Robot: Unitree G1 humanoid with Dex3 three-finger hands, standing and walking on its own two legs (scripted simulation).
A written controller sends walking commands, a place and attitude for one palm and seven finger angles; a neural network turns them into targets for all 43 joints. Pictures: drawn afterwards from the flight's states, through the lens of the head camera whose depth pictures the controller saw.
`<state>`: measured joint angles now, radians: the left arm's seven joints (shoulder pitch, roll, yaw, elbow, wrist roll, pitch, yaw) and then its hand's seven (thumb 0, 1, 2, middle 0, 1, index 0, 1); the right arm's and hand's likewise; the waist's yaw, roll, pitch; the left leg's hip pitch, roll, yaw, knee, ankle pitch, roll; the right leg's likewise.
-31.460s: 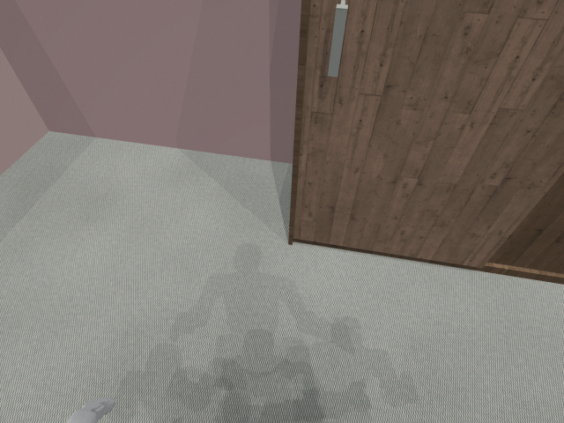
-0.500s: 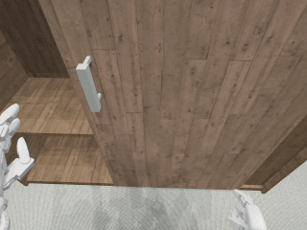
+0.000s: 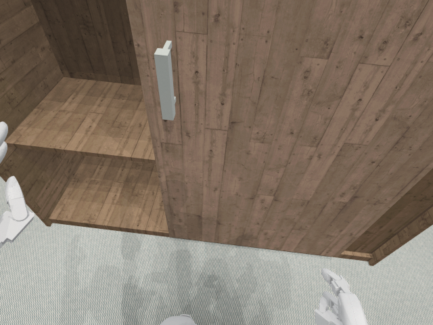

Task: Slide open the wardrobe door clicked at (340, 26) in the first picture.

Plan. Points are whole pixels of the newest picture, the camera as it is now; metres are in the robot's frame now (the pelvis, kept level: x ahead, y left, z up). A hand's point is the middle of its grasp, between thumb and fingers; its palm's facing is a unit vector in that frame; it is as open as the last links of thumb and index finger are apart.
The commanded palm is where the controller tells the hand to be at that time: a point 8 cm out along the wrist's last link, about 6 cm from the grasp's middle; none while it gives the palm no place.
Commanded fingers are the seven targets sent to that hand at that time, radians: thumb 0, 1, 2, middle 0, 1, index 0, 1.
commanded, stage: step back with the hand held close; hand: left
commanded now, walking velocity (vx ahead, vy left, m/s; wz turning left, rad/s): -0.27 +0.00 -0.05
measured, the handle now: (168, 81) +0.55 +0.17 +0.16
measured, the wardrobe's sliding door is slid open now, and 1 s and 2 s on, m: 0.60 0.60 0.60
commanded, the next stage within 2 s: stop stepping back and stand still in 0.46 s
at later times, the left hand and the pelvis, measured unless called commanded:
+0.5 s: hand out of the picture +0.12 +0.27 +0.19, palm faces +0.43 -0.80 -0.41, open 7.4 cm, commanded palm +0.07 +0.30 +0.19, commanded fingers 0.00 0.90 0.90 -0.20 -0.30 -0.20 -0.30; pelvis -0.09 +0.00 +0.00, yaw -2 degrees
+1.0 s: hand out of the picture +0.07 +0.28 +0.19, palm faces +0.28 -0.80 -0.54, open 7.4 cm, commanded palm +0.02 +0.32 +0.19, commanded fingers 0.00 0.90 0.90 -0.20 -0.30 -0.20 -0.30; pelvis -0.15 +0.04 +0.02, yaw -6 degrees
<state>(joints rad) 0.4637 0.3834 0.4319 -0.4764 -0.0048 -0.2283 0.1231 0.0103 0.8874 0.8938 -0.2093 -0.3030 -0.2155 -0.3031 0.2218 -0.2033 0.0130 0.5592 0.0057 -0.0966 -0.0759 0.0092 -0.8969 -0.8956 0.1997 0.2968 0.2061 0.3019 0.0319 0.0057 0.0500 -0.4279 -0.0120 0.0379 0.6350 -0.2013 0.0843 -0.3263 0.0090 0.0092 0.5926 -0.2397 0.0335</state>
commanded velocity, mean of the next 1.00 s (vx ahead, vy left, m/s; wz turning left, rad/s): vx -0.12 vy -0.02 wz -0.04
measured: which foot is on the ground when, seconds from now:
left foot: down 0.00-0.50, up 0.52-0.66, down 0.68-1.00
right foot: down 0.00-0.24, up 0.26-0.50, down 0.52-0.68, up 0.70-0.98, down 1.00-1.00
